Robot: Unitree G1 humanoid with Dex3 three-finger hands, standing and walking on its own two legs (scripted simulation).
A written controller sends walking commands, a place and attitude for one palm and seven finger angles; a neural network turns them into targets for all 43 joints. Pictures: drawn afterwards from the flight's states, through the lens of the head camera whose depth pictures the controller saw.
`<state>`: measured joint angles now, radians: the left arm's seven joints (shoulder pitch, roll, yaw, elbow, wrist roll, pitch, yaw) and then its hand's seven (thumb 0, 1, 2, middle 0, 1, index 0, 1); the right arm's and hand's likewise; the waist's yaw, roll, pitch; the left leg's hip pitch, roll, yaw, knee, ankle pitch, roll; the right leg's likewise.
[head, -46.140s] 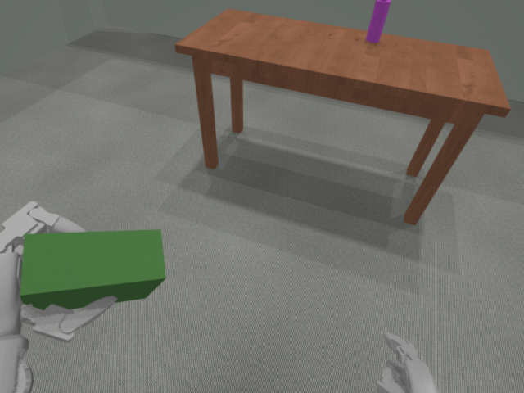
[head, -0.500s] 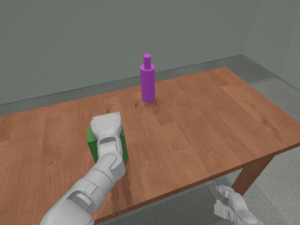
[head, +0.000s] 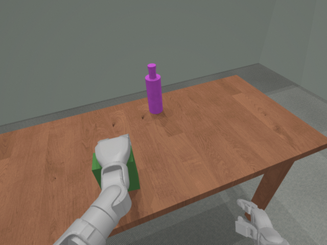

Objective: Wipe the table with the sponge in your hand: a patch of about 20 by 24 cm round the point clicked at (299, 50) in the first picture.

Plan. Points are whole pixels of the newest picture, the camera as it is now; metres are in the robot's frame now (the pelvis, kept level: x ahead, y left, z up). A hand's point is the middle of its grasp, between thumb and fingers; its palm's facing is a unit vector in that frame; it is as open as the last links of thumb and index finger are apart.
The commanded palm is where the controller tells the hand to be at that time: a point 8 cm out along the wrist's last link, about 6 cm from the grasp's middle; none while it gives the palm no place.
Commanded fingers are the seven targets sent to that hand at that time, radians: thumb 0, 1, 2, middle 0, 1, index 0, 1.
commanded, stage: wipe back along the third lane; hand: left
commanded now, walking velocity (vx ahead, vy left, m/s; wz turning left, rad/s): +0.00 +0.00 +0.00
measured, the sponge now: (119, 176) +0.31 +0.18 -0.01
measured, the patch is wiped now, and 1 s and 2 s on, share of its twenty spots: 1.00 1.00 1.00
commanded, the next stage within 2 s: slide back across to the middle lane in 1.28 s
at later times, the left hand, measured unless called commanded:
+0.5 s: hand (120, 172) +0.29 +0.16 +0.05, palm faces +0.05 -0.12 -0.99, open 10.3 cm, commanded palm +0.24 +0.14 +0.08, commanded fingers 0.00 0.10 1.30 -1.20 -1.60 -1.20 -1.60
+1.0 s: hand (121, 172) +0.29 +0.15 +0.04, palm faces +0.04 -0.08 -1.00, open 10.3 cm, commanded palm +0.24 +0.13 +0.08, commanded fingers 0.00 0.10 1.30 -1.20 -1.60 -1.20 -1.60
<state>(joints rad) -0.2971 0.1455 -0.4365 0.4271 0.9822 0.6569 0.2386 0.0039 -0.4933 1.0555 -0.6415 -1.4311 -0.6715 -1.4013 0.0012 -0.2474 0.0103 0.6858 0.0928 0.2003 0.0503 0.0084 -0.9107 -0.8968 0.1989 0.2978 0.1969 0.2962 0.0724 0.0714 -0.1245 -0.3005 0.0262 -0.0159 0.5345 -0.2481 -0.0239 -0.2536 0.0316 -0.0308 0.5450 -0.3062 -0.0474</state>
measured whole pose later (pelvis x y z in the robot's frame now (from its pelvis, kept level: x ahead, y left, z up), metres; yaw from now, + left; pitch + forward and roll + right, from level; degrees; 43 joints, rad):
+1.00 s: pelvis -0.01 +0.00 +0.00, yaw +0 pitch -1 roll +0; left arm -0.21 0.12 -0.49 0.31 1.01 0.68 0.23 0.01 -0.51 1.05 -0.66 -1.40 -0.70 -1.36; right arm -0.01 -0.24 0.01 0.69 0.09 0.18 0.08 0.01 -0.91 -0.90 0.20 0.30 0.20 0.30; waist 0.09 0.08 -0.12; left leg -0.30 0.02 -0.01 0.57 -0.25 -0.02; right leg -0.26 0.03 -0.02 0.59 -0.31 -0.04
